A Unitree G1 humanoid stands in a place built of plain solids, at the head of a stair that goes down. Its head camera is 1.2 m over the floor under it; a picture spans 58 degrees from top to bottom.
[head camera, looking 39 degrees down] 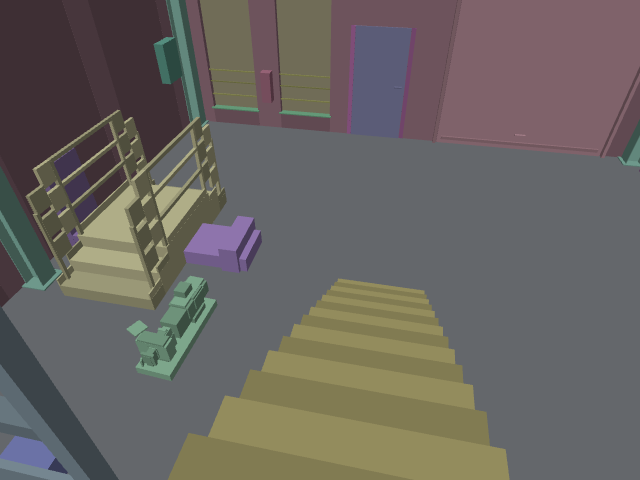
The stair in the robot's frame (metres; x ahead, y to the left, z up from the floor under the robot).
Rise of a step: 0.19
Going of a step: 0.25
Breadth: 1.07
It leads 12 degrees to the right of straight ahead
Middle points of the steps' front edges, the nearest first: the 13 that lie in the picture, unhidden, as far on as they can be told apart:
0.60 -0.09 -0.18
0.85 -0.15 -0.37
1.10 -0.20 -0.55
1.34 -0.25 -0.74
1.59 -0.30 -0.93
1.84 -0.35 -1.11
2.09 -0.40 -1.30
2.34 -0.45 -1.49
2.59 -0.50 -1.67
2.84 -0.55 -1.86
3.08 -0.60 -2.05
3.33 -0.65 -2.23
3.58 -0.70 -2.42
